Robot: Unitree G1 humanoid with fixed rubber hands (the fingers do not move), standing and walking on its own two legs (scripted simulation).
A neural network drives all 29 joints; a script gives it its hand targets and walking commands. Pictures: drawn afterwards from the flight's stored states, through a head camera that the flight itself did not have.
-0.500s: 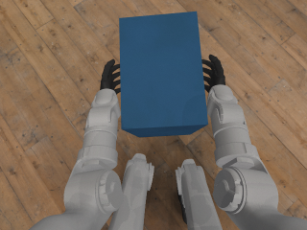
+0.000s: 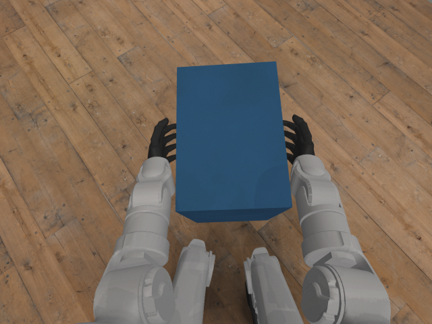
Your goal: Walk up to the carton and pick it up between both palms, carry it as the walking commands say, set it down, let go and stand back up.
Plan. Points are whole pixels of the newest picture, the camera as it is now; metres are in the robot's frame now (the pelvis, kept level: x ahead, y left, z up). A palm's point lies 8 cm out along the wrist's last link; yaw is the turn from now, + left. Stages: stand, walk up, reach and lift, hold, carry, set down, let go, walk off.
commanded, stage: reach and lift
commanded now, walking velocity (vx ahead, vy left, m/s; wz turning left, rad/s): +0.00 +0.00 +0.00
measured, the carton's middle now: (229, 156) +0.45 +0.02 -0.12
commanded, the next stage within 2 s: none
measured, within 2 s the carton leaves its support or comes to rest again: neither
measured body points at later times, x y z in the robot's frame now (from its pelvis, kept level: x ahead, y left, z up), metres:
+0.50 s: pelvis +0.01 -0.01 +0.07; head +0.16 +0.01 +0.49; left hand +0.40 +0.15 +0.01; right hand +0.43 -0.12 +0.02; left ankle +0.09 +0.13 -0.55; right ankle +0.07 -0.13 -0.55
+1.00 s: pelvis +0.03 +0.00 +0.13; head +0.14 +0.02 +0.57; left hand +0.39 +0.15 +0.08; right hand +0.41 -0.12 +0.09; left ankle +0.09 +0.13 -0.55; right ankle +0.07 -0.13 -0.55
